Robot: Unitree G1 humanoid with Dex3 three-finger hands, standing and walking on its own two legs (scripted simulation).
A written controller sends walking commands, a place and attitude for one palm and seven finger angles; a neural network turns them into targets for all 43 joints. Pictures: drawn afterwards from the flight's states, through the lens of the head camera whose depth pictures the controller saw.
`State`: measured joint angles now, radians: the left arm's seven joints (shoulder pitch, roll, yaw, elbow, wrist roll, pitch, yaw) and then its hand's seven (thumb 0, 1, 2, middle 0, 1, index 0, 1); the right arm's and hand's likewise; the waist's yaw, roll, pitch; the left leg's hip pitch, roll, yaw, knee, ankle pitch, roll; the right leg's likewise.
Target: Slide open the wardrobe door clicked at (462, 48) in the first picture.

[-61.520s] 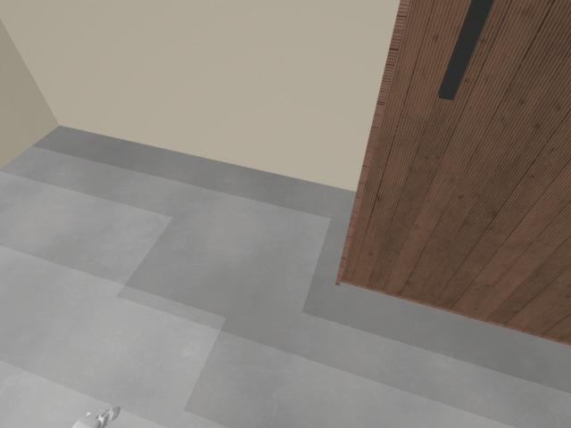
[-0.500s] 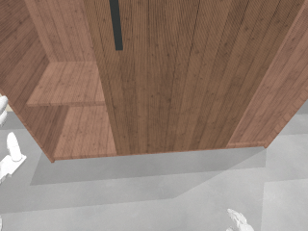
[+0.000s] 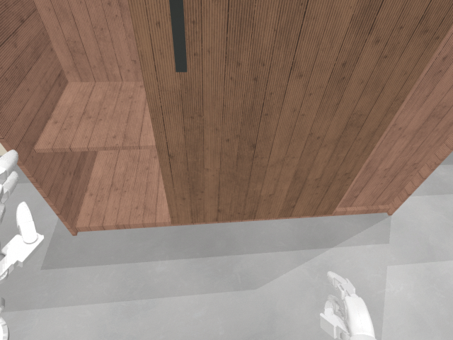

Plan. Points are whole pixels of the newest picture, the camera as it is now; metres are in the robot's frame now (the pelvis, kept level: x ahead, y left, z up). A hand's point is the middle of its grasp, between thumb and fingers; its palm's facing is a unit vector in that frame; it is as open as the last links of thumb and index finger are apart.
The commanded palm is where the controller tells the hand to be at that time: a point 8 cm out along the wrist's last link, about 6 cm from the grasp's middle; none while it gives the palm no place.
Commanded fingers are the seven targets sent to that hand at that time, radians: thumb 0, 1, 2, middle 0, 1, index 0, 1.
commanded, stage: let the arm hang, fingers relaxed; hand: left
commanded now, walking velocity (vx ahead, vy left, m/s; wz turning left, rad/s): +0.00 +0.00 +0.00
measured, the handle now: (176, 1) +0.71 +0.17 +0.27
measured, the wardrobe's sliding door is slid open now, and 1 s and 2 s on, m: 0.45 0.45 0.45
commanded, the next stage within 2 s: look to check the result in 1.16 s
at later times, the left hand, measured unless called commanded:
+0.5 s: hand out of the picture -0.02 +0.17 -0.18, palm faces -0.02 -0.98 -0.19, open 7.0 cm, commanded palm none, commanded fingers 0.00 0.90 0.90 -0.20 -0.30 -0.20 -0.30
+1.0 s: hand out of the picture +0.04 +0.16 -0.17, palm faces -0.02 -0.98 -0.21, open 7.3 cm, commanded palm none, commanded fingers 0.00 0.90 0.90 -0.20 -0.30 -0.20 -0.30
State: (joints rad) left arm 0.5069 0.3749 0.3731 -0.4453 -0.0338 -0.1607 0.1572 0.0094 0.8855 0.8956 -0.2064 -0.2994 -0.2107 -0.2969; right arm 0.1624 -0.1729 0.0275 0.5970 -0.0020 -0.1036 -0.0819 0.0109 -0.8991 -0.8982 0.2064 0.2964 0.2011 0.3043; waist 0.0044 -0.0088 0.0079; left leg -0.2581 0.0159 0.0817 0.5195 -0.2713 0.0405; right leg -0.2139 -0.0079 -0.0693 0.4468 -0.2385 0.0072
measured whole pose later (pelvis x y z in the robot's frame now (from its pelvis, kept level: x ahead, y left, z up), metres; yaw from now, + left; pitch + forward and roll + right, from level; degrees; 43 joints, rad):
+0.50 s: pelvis -0.03 -0.01 +0.00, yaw +2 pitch +1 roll -1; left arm 0.28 0.22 -0.01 0.96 0.02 0.04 0.01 -0.01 0.98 0.89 -0.21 -0.30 -0.21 -0.30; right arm 0.28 -0.21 0.00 1.00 -0.03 0.05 0.00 0.01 -0.90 -0.90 0.20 0.30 0.20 0.30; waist -0.01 -0.03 0.09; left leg -0.32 0.01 0.05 0.52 -0.22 0.03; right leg -0.28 -0.02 -0.10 0.49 -0.22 -0.02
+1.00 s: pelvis -0.01 -0.02 +0.00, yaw +0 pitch +0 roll +0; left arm 0.18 0.17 -0.01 1.09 0.02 0.00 0.03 0.00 0.92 0.90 -0.20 -0.30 -0.20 -0.29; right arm 0.22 -0.17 0.00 1.12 -0.02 0.02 -0.02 0.01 -0.92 -0.90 0.20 0.30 0.20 0.30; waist -0.02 0.00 0.03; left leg -0.22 0.00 0.08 0.41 -0.20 0.03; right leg -0.21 -0.02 -0.07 0.42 -0.21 -0.01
